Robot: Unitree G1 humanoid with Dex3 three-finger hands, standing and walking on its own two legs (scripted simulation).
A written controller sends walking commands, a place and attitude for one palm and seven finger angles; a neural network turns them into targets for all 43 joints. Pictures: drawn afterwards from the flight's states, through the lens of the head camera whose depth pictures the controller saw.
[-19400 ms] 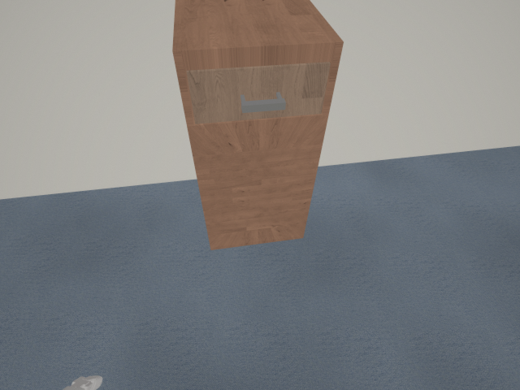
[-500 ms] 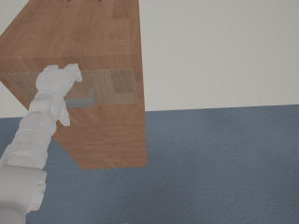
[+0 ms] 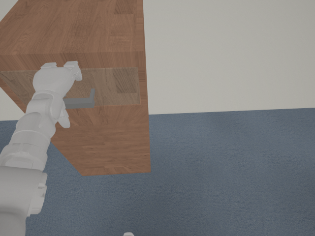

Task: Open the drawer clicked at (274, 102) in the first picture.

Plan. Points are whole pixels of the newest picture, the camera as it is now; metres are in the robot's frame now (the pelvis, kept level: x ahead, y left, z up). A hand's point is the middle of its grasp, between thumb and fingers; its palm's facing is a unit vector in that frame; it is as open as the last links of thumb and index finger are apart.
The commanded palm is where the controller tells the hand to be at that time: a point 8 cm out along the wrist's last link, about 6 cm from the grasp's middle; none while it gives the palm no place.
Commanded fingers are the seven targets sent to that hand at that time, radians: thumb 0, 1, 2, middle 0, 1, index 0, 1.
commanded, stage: lower the fingers behind the handle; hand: left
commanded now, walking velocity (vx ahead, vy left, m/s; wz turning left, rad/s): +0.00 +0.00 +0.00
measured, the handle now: (74, 97) +0.51 +0.25 +0.03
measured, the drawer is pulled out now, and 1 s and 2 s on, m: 0.00 0.00 0.00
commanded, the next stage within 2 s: lift the fingers back up to retry in 1.16 s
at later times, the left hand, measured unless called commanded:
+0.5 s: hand (65, 105) +0.47 +0.26 +0.04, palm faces +0.02 -0.03 -1.00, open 13.6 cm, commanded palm +0.45 +0.25 +0.08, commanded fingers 0.00 -0.50 0.30 -0.30 -1.20 -0.30 -1.20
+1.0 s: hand (66, 107) +0.46 +0.26 +0.04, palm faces -0.01 +0.01 -1.00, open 13.8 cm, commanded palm +0.45 +0.24 +0.06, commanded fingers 0.00 -0.50 0.30 -0.30 -1.20 -0.30 -1.20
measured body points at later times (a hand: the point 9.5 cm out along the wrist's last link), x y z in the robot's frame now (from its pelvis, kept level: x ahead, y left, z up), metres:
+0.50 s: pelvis -0.01 +0.02 -0.02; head +0.07 +0.03 +0.43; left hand +0.46 +0.26 +0.09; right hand -0.01 -0.25 -0.14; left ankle +0.03 +0.11 -0.71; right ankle -0.04 -0.10 -0.71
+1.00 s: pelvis -0.03 +0.03 -0.03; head +0.06 +0.04 +0.41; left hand +0.46 +0.26 +0.09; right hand -0.02 -0.25 -0.15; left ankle +0.03 +0.11 -0.71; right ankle -0.04 -0.10 -0.71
